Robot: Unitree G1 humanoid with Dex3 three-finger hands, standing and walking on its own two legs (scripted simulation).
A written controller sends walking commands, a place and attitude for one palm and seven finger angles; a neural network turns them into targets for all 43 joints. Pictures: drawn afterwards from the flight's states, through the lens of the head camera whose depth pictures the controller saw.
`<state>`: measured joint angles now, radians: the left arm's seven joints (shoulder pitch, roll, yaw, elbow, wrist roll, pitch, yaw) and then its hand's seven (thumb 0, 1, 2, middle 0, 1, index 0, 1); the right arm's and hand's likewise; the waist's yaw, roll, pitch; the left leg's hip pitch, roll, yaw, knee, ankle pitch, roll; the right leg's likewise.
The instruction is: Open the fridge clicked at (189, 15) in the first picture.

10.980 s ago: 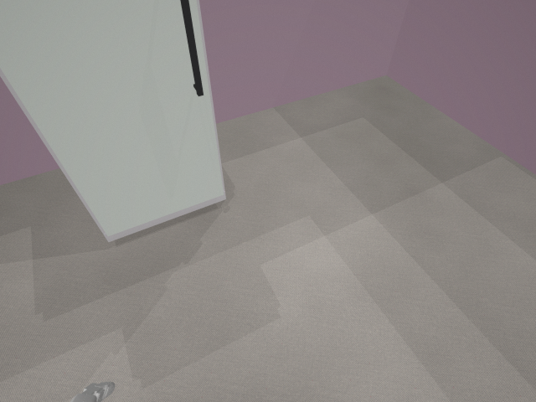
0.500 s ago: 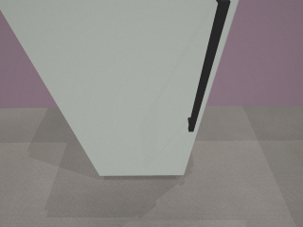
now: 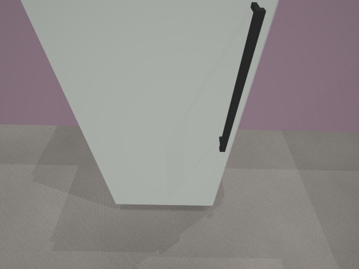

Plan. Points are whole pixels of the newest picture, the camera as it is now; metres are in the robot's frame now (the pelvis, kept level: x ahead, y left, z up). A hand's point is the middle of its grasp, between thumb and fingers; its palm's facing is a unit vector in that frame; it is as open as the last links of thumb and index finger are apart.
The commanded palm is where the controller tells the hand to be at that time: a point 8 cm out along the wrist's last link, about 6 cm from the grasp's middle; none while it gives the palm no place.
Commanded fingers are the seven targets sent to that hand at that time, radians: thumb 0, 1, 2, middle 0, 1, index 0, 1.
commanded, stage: come to a stop and stand still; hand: right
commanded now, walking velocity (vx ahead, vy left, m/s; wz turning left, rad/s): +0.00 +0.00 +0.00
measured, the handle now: (234, 94) +0.53 -0.11 +0.11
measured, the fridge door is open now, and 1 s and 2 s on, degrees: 0 0 0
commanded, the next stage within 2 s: look again from close up in 0.98 s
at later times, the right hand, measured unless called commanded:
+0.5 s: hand out of the picture -0.05 -0.17 -0.18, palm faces +0.03 +0.98 -0.18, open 7.4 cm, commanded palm none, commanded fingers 0.00 -0.90 -0.90 0.20 0.30 0.20 0.30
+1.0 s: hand out of the picture +0.02 -0.20 -0.16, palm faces +0.01 +0.97 -0.25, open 7.4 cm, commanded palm none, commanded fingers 0.00 -0.90 -0.90 0.20 0.30 0.20 0.30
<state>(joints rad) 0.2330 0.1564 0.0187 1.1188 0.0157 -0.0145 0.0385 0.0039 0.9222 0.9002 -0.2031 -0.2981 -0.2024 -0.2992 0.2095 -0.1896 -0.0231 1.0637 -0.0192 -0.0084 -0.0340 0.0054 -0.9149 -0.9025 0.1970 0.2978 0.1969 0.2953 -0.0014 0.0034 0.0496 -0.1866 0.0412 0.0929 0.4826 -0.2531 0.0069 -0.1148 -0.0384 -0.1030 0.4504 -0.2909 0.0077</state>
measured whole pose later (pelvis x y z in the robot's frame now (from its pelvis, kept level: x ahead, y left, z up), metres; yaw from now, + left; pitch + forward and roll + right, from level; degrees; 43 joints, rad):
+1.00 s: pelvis -0.01 -0.02 +0.00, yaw +0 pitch -1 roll -1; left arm 0.31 0.17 -0.01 1.08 0.02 -0.03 0.02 0.01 0.92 0.90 -0.20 -0.30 -0.20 -0.30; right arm 0.26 -0.15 0.01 1.09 -0.01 -0.02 -0.03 0.00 -0.91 -0.90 0.20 0.30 0.20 0.30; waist 0.01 -0.05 0.02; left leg -0.23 0.07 0.07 0.50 -0.24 -0.02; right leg -0.14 -0.01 -0.12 0.44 -0.28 -0.02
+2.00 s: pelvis +0.01 +0.01 +0.00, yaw +0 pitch -1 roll +0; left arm 0.29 0.15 -0.01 1.13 0.02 -0.02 0.02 0.00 0.91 0.90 -0.20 -0.30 -0.20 -0.30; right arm 0.27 -0.16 -0.01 1.10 -0.02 -0.02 -0.03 0.00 -0.91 -0.90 0.20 0.30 0.20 0.30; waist 0.00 -0.01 0.04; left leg -0.20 0.03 0.10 0.48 -0.26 0.02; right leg -0.13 -0.05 -0.10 0.44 -0.29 0.02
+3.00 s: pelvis +0.00 -0.03 +0.00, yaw +2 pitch -1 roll +0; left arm 0.24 0.20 0.00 0.98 0.02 -0.01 0.01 -0.01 0.94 0.90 -0.21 -0.30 -0.20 -0.30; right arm 0.29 -0.18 0.01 1.01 -0.02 0.00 -0.03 0.00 -0.91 -0.90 0.20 0.30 0.20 0.30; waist 0.00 -0.03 0.01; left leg -0.23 0.07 0.03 0.50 -0.24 -0.03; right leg -0.20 0.01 -0.12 0.47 -0.26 -0.04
